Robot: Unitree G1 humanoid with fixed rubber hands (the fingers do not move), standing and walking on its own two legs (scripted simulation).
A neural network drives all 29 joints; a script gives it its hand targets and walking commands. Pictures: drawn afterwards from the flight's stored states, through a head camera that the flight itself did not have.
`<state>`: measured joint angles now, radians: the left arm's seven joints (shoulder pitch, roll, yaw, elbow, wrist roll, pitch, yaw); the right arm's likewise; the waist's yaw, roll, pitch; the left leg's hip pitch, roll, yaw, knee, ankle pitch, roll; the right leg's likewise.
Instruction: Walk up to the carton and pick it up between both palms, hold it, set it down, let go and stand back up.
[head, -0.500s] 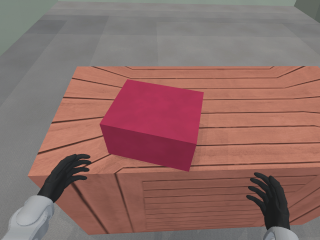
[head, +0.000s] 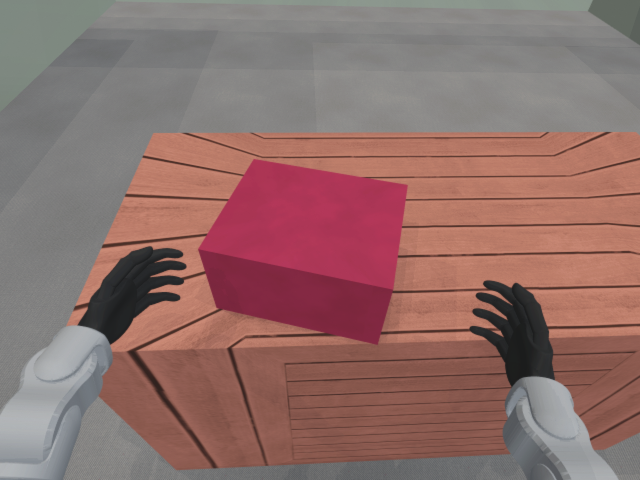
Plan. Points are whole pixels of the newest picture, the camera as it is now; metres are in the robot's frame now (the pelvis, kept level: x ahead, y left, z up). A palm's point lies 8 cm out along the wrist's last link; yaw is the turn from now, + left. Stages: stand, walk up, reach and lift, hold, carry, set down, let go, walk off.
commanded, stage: reach and lift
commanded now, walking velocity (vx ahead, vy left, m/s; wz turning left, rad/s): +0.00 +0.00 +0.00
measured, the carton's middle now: (312, 246) +0.47 +0.04 +0.01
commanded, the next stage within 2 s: none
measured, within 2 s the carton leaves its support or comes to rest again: neither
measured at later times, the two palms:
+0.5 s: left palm (119, 258) +0.34 +0.26 +0.13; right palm (510, 310) +0.29 -0.19 +0.10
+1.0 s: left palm (137, 202) +0.41 +0.25 +0.15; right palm (520, 255) +0.36 -0.21 +0.13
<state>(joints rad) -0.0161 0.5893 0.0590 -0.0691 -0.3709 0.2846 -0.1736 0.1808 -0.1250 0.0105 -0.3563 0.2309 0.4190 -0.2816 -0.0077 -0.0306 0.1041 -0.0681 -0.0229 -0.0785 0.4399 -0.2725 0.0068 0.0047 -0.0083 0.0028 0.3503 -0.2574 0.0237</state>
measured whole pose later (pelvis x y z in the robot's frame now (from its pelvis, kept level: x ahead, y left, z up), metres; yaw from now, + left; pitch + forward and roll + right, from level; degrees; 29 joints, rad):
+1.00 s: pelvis +0.01 +0.00 +0.00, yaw +0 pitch +1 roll -1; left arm -0.63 0.58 0.05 0.52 -0.37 0.32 -0.19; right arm -0.44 -0.13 -0.15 0.23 0.21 0.32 -0.28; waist -0.06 -0.03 0.04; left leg -0.17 -0.02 -0.08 0.42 -0.25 0.01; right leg -0.10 -0.01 0.00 0.33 -0.24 0.02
